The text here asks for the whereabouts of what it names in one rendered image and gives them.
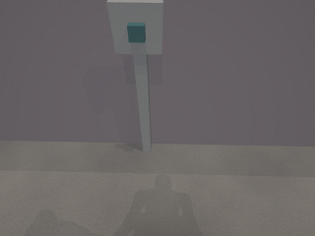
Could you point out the panel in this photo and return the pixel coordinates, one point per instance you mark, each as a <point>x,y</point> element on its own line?
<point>150,12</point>

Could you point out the button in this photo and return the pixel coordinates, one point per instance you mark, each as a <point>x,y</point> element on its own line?
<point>136,32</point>

